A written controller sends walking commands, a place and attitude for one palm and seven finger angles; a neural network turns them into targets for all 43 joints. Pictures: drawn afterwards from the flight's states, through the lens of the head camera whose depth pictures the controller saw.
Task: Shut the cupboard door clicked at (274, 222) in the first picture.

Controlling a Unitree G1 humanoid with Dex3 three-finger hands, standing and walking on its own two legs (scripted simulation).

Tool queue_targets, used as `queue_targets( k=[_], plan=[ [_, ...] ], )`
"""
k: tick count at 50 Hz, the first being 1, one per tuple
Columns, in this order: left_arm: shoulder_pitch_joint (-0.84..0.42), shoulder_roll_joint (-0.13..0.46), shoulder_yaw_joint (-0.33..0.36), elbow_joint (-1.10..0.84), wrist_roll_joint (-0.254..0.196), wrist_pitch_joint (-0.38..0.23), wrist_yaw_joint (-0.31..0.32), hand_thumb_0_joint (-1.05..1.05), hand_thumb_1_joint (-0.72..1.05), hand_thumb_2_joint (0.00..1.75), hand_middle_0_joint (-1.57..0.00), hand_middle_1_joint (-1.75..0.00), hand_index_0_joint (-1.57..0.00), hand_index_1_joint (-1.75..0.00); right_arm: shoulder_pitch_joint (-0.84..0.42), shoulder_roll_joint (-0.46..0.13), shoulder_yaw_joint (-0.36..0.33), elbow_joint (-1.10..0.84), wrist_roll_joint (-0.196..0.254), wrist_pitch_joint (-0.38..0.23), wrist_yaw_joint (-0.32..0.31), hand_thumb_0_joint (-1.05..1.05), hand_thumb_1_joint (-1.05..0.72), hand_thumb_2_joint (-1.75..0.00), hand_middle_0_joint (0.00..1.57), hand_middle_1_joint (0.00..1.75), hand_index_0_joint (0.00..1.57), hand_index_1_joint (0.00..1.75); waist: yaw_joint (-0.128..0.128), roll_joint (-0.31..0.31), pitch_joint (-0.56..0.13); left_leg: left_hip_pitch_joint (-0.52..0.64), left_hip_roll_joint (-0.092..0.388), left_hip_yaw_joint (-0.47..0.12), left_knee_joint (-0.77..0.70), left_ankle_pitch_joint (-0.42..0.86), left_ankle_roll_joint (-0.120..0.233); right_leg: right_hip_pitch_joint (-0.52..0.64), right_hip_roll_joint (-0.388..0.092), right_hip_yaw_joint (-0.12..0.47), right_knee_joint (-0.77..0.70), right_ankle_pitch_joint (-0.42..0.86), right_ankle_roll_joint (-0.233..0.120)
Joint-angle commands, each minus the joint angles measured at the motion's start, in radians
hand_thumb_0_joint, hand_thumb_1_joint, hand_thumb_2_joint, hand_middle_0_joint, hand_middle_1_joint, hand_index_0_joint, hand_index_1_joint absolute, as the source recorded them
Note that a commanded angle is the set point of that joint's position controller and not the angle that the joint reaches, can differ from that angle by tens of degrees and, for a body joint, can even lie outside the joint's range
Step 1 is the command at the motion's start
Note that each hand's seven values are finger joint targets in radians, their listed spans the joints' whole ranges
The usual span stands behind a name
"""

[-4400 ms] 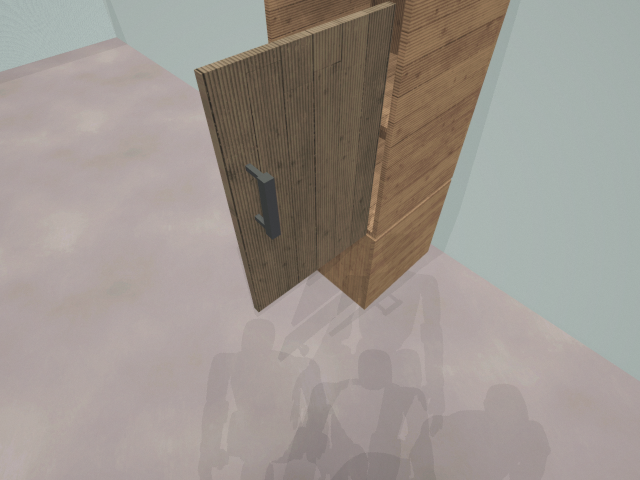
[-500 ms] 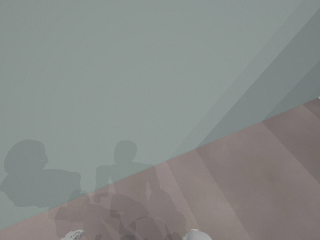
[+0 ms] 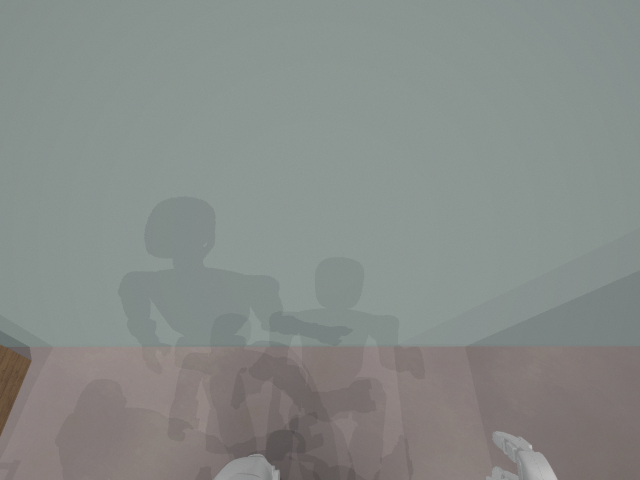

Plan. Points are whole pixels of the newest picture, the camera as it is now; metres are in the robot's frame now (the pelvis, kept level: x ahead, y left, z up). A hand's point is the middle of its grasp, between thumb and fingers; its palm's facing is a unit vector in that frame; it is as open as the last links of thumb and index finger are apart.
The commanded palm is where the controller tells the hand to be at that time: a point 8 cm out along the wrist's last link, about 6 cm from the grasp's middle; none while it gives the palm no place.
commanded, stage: turn to face it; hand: left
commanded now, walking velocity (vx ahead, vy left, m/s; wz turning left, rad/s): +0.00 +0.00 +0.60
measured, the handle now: out of the picture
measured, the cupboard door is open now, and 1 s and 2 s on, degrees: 88 88 88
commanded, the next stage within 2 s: none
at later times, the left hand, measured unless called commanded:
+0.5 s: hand out of the picture +0.08 +0.15 -0.14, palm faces +0.28 -0.92 -0.29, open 7.4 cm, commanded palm none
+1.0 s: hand out of the picture +0.02 +0.17 -0.15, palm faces +0.58 -0.77 -0.28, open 7.4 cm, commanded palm none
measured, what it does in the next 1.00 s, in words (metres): steps on the spot, turning left: left foot, then right foot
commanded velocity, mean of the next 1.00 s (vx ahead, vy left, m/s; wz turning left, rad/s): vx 0.00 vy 0.00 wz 0.60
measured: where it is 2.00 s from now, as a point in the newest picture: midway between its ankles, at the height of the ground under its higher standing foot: outside the picture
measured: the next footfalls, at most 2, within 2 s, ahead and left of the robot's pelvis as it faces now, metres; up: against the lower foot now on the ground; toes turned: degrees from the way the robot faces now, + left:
left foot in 0.02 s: +0.06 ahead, +0.12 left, +0.00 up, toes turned +8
right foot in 0.38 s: +0.10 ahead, -0.16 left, +0.00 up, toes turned +9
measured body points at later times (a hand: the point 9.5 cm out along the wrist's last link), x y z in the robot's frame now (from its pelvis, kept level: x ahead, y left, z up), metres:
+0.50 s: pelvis +0.04 -0.06 +0.00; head +0.10 -0.08 +0.45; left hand +0.06 +0.20 -0.12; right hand +0.18 -0.29 -0.16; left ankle -0.03 +0.07 -0.65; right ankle +0.06 -0.17 -0.73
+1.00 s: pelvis +0.07 -0.07 +0.01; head +0.12 -0.03 +0.46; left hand -0.01 +0.21 -0.13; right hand +0.29 -0.22 -0.13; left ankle -0.01 +0.04 -0.73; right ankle +0.14 -0.19 -0.68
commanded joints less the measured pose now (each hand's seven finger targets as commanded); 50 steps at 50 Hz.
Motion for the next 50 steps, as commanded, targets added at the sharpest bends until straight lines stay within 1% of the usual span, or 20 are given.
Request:
queue_targets(
  k=[1, 2, 4, 6, 8, 12, 16, 17, 18, 19, 20, 22, 25, 31, 35, 36, 37, 38, 43, 50],
  plan=[
    [-0.033, 0.101, 0.021, -0.140, -0.017, -0.015, -0.012, 0.00, 0.90, 0.90, -0.20, -0.30, -0.20, -0.30, 0.277, -0.275, -0.062, -0.033, -0.013, -0.032, -0.009, 0.00, -0.90, -0.90, 0.20, 0.30, 0.20, 0.30, -0.145, 0.382, -0.321, 0.523, 0.424, -0.552, -0.259, 0.921, 0.277, -0.404, 0.013, 0.135, 0.548, -0.220, 0.102],
    [-0.081, 0.136, 0.023, -0.165, -0.005, 0.006, 0.000, 0.00, 0.90, 0.90, -0.20, -0.30, -0.20, -0.30, 0.309, -0.279, -0.056, -0.012, 0.001, -0.026, -0.016, 0.00, -0.90, -0.90, 0.20, 0.30, 0.20, 0.30, -0.145, 0.213, -0.332, 0.487, 0.453, -0.502, -0.252, 0.861, 0.318, -0.421, 0.022, 0.300, 0.617, -0.232, 0.086],
    [-0.097, 0.120, 0.029, -0.136, -0.005, 0.018, 0.004, 0.00, 0.90, 0.90, -0.20, -0.30, -0.20, -0.30, 0.181, -0.235, -0.050, -0.050, -0.001, -0.030, -0.035, 0.00, -0.90, -0.90, 0.20, 0.30, 0.20, 0.30, -0.099, 0.249, -0.219, 0.305, 0.348, -0.434, -0.302, 0.581, 0.256, -0.444, 0.015, 0.352, 0.621, -0.128, 0.094],
    [-0.046, 0.114, 0.033, -0.102, 0.000, 0.028, -0.012, 0.00, 0.90, 0.90, -0.20, -0.30, -0.20, -0.30, 0.079, -0.189, -0.032, -0.071, -0.005, -0.036, -0.037, 0.00, -0.90, -0.90, 0.20, 0.30, 0.20, 0.30, -0.034, 0.185, -0.159, 0.200, 0.249, -0.326, -0.327, 0.478, 0.194, -0.386, 0.028, 0.345, 0.568, -0.011, 0.099],
    [-0.011, 0.103, 0.031, -0.090, -0.002, 0.032, -0.015, 0.00, 0.90, 0.90, -0.20, -0.30, -0.20, -0.30, 0.072, -0.188, -0.029, -0.067, -0.004, -0.040, -0.034, 0.00, -0.90, -0.90, 0.20, 0.30, 0.20, 0.30, -0.015, 0.172, -0.167, 0.194, 0.215, -0.289, -0.328, 0.475, 0.181, -0.345, 0.044, 0.330, 0.481, 0.019, 0.102],
    [-0.041, 0.088, 0.024, -0.109, -0.004, 0.031, -0.015, 0.00, 0.90, 0.90, -0.20, -0.30, -0.20, -0.30, 0.085, -0.192, -0.041, -0.056, -0.009, -0.032, -0.026, 0.00, -0.90, -0.90, 0.20, 0.30, 0.20, 0.30, -0.029, 0.176, -0.162, 0.142, 0.191, -0.327, -0.328, 0.355, 0.179, -0.246, 0.086, 0.300, 0.263, 0.007, 0.098],
    [0.033, 0.092, 0.027, -0.101, -0.008, 0.015, -0.014, 0.00, 0.90, 0.90, -0.20, -0.30, -0.20, -0.30, 0.040, -0.186, -0.053, -0.066, -0.006, -0.017, -0.024, 0.00, -0.90, -0.90, 0.20, 0.30, 0.20, 0.30, 0.010, 0.220, -0.163, 0.034, 0.148, -0.365, -0.256, 0.285, 0.142, -0.047, 0.137, 0.262, -0.009, 0.109, 0.088],
    [0.079, 0.115, 0.035, -0.092, -0.007, 0.006, -0.010, 0.00, 0.90, 0.90, -0.20, -0.30, -0.20, -0.30, 0.029, -0.167, -0.051, -0.073, 0.001, -0.015, -0.023, 0.00, -0.90, -0.90, 0.20, 0.30, 0.20, 0.30, 0.038, 0.167, -0.174, -0.046, 0.108, -0.348, -0.188, 0.208, 0.107, 0.070, 0.111, 0.281, -0.147, 0.190, 0.082],
    [0.116, 0.193, 0.050, -0.089, 0.007, -0.007, -0.001, 0.00, 0.90, 0.90, -0.20, -0.30, -0.20, -0.30, 0.044, -0.102, -0.043, -0.086, 0.010, -0.015, -0.018, 0.00, -0.90, -0.90, 0.20, 0.30, 0.20, 0.30, 0.055, -0.071, -0.192, -0.195, -0.006, -0.241, 0.003, -0.007, 0.036, 0.189, -0.092, 0.487, -0.308, 0.183, 0.027],
    [0.107, 0.268, 0.057, -0.101, 0.012, -0.006, 0.005, 0.00, 0.90, 0.90, -0.20, -0.30, -0.20, -0.30, 0.032, -0.059, -0.036, -0.108, 0.009, -0.018, -0.013, 0.00, -0.90, -0.90, 0.20, 0.30, 0.20, 0.30, 0.069, -0.315, -0.179, -0.266, -0.104, -0.132, 0.300, -0.292, -0.014, 0.144, -0.344, 0.723, -0.372, 0.310, -0.096],
    [0.074, 0.238, 0.052, -0.111, 0.005, -0.008, 0.012, 0.00, 0.90, 0.90, -0.20, -0.30, -0.20, -0.30, 0.060, -0.102, -0.047, -0.096, 0.003, -0.007, -0.013, 0.00, -0.90, -0.90, 0.20, 0.30, 0.20, 0.30, 0.047, -0.240, -0.192, -0.212, -0.040, -0.197, 0.484, -0.260, -0.005, 0.036, -0.373, 0.685, -0.373, 0.257, -0.144],
    [-0.058, 0.161, 0.031, -0.134, 0.002, 0.000, 0.014, 0.00, 0.90, 0.90, -0.20, -0.30, -0.20, -0.30, 0.057, -0.075, -0.043, -0.054, 0.000, 0.008, -0.004, 0.00, -0.90, -0.90, 0.20, 0.30, 0.20, 0.30, -0.015, -0.211, -0.090, -0.222, 0.009, -0.176, 0.619, -0.121, -0.020, -0.060, -0.235, 0.493, -0.339, 0.302, -0.109],
    [-0.051, 0.128, 0.025, -0.129, 0.005, -0.010, 0.017, 0.00, 0.90, 0.90, -0.20, -0.30, -0.20, -0.30, 0.077, -0.034, -0.025, -0.030, 0.006, 0.005, 0.005, 0.00, -0.90, -0.90, 0.20, 0.30, 0.20, 0.30, -0.021, -0.175, -0.136, -0.186, 0.013, -0.111, 0.444, -0.093, -0.044, 0.060, -0.180, 0.304, -0.261, 0.605, -0.078],
    [0.065, 0.176, 0.048, -0.078, 0.007, -0.011, 0.014, 0.00, 0.90, 0.90, -0.20, -0.30, -0.20, -0.30, 0.009, 0.002, -0.007, -0.039, 0.010, -0.008, 0.007, 0.00, -0.90, -0.90, 0.20, 0.30, 0.20, 0.30, 0.044, -0.158, -0.165, -0.099, -0.012, -0.018, 0.102, -0.120, -0.030, 0.207, -0.226, 0.240, -0.173, 0.860, -0.089],
    [0.013, 0.179, 0.056, -0.078, -0.001, -0.007, 0.005, 0.00, 0.90, 0.90, -0.20, -0.30, -0.20, -0.30, 0.107, -0.041, -0.016, -0.030, 0.005, -0.018, 0.002, 0.00, -0.90, -0.90, 0.20, 0.30, 0.20, 0.30, -0.024, -0.106, -0.200, 0.129, -0.018, -0.009, -0.184, 0.064, 0.002, 0.097, -0.217, 0.162, -0.020, 0.737, -0.029],
    [-0.002, 0.161, 0.054, -0.096, -0.011, -0.003, 0.000, 0.00, 0.90, 0.90, -0.20, -0.30, -0.20, -0.30, 0.195, -0.111, -0.034, -0.012, -0.003, -0.029, 0.000, 0.00, -0.90, -0.90, 0.20, 0.30, 0.20, 0.30, -0.078, 0.051, -0.255, 0.325, 0.077, -0.128, -0.274, 0.308, 0.052, -0.066, -0.169, 0.128, 0.161, 0.547, 0.026],
    [-0.034, 0.082, 0.032, -0.145, -0.017, 0.002, -0.010, 0.00, 0.90, 0.90, -0.20, -0.30, -0.20, -0.30, 0.268, -0.235, -0.067, -0.002, -0.011, -0.033, -0.009, 0.00, -0.90, -0.90, 0.20, 0.30, 0.20, 0.30, -0.118, 0.381, -0.272, 0.481, 0.378, -0.529, -0.297, 0.761, 0.216, -0.391, -0.006, 0.136, 0.406, -0.177, 0.105],
    [-0.109, 0.101, 0.023, -0.169, -0.001, 0.020, 0.000, 0.00, 0.90, 0.90, -0.20, -0.30, -0.20, -0.30, 0.315, -0.246, -0.064, 0.023, -0.003, -0.025, -0.019, 0.00, -0.90, -0.90, 0.20, 0.30, 0.20, 0.30, -0.134, 0.285, -0.270, 0.444, 0.420, -0.524, -0.294, 0.770, 0.275, -0.434, 0.011, 0.275, 0.505, -0.240, 0.091],
    [-0.085, 0.085, 0.032, -0.098, -0.005, 0.030, -0.012, 0.00, 0.90, 0.90, -0.20, -0.30, -0.20, -0.30, 0.137, -0.155, -0.035, -0.025, -0.007, -0.041, -0.045, 0.00, -0.90, -0.90, 0.20, 0.30, 0.20, 0.30, -0.037, 0.174, -0.172, 0.267, 0.223, -0.317, -0.307, 0.634, 0.187, -0.381, 0.036, 0.337, 0.496, 0.006, 0.102],
    [-0.071, 0.078, 0.025, -0.111, -0.011, 0.026, -0.013, 0.00, 0.90, 0.90, -0.20, -0.30, -0.20, -0.30, 0.106, -0.176, -0.047, -0.029, -0.012, -0.027, -0.033, 0.00, -0.90, -0.90, 0.20, 0.30, 0.20, 0.30, -0.029, 0.210, -0.160, 0.170, 0.180, -0.357, -0.286, 0.491, 0.170, -0.183, 0.112, 0.287, 0.144, 0.010, 0.092]
  ],
)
